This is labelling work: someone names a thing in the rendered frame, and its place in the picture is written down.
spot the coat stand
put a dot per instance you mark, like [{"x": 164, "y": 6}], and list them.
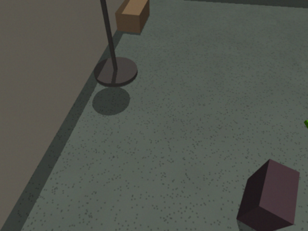
[{"x": 114, "y": 71}]

